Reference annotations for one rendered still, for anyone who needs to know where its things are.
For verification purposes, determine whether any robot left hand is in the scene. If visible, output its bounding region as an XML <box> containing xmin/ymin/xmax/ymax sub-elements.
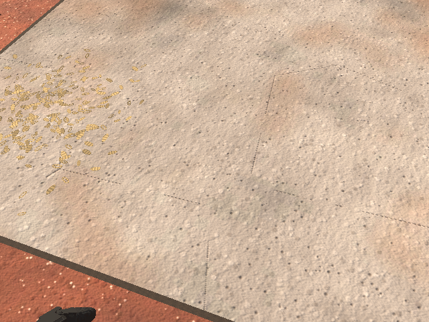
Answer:
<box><xmin>36</xmin><ymin>307</ymin><xmax>96</xmax><ymax>322</ymax></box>

